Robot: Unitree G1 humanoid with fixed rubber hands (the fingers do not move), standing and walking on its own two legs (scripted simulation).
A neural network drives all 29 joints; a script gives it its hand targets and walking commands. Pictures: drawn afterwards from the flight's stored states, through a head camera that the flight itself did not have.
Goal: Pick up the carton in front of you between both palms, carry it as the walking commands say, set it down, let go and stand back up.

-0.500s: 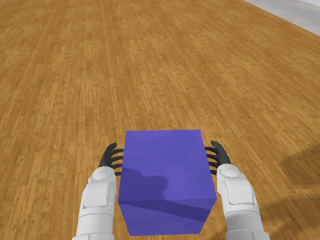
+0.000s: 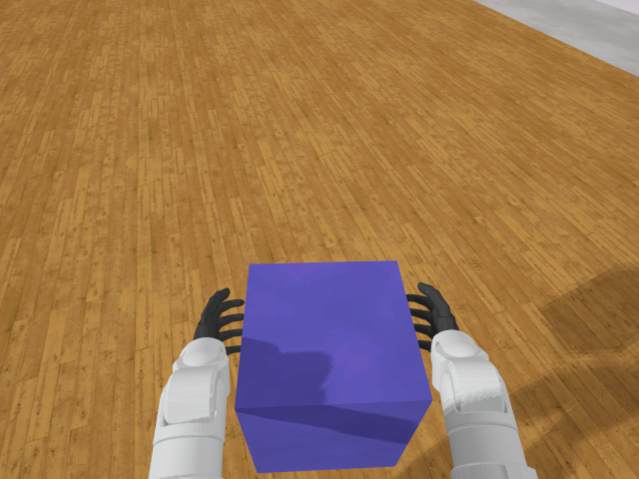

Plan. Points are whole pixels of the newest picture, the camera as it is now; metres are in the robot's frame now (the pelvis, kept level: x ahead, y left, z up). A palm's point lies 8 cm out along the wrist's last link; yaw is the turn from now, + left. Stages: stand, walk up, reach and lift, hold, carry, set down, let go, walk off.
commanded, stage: hold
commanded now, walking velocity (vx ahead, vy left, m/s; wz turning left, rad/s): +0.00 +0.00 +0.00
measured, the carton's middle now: (325, 369) +0.29 +0.00 -0.06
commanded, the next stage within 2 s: set down in 0.04 s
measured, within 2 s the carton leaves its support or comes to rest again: neither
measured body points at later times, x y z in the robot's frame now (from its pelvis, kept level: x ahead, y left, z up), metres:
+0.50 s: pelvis -0.04 +0.03 -0.03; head +0.05 +0.04 +0.41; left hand +0.34 +0.14 -0.05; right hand +0.32 -0.16 -0.04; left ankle +0.05 +0.13 -0.74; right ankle -0.03 -0.11 -0.74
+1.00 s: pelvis -0.06 +0.02 -0.16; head +0.17 +0.02 +0.23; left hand +0.38 +0.15 -0.25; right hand +0.38 -0.15 -0.23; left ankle +0.05 +0.13 -0.74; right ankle -0.03 -0.11 -0.74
